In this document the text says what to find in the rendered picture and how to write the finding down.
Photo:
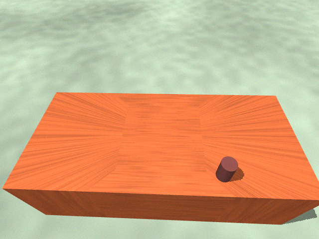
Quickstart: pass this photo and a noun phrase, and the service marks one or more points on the can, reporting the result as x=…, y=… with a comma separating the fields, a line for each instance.
x=226, y=169

